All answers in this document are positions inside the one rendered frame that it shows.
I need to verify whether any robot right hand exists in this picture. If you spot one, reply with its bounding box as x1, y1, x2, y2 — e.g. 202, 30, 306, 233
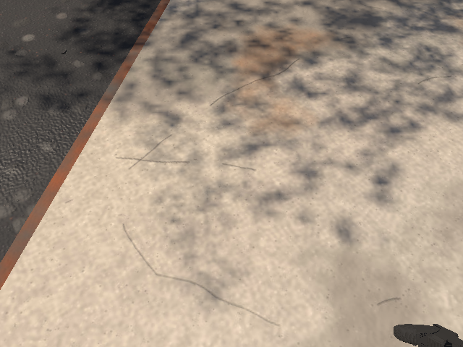
394, 324, 463, 347

